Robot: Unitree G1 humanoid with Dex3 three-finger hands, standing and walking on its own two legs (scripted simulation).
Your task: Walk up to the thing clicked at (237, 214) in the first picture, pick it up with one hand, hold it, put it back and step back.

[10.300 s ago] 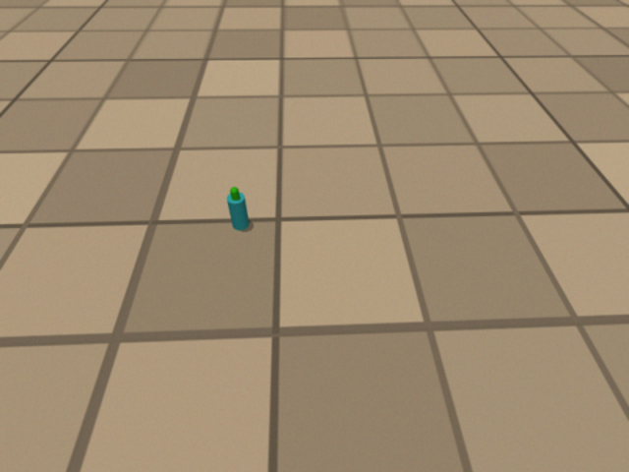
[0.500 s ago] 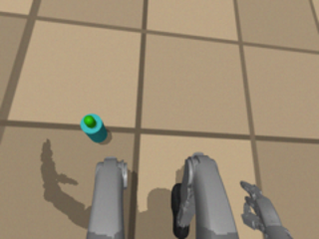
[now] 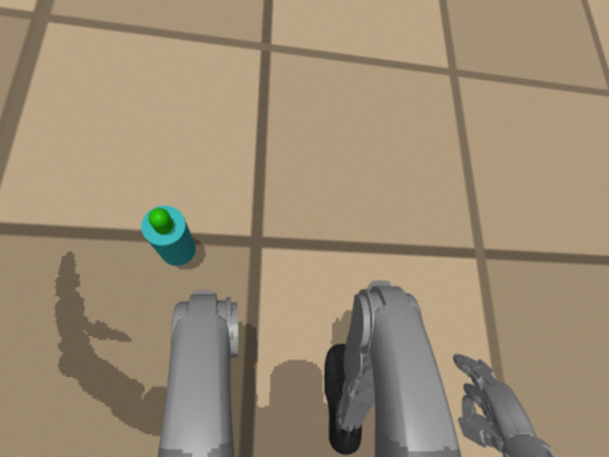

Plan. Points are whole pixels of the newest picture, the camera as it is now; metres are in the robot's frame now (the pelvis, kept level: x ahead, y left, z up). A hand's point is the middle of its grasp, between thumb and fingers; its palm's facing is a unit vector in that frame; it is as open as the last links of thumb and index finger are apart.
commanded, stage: go down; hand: left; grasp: from the side
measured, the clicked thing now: (169, 234) +0.46 +0.22 -0.30
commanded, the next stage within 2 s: approach in 0.30 s
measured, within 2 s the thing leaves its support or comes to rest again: neither
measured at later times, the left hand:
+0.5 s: hand out of the picture +0.38 +0.42 -0.01, palm faces +0.22 -0.97 -0.10, open 17.5 cm
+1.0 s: hand (85, 249) +0.41 +0.33 -0.22, palm faces +0.10 -1.00 +0.02, open 17.3 cm
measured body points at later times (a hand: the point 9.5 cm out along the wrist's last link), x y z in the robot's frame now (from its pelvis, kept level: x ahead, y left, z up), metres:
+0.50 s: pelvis +0.00 +0.00 -0.02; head +0.20 +0.06 +0.38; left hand +0.36 +0.47 +0.00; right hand +0.16 -0.28 -0.11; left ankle +0.08 +0.13 -0.38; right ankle +0.12 -0.14 -0.38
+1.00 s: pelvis -0.01 +0.01 -0.10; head +0.22 +0.14 +0.26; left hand +0.40 +0.38 -0.22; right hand +0.15 -0.26 -0.16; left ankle +0.08 +0.13 -0.38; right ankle +0.12 -0.14 -0.38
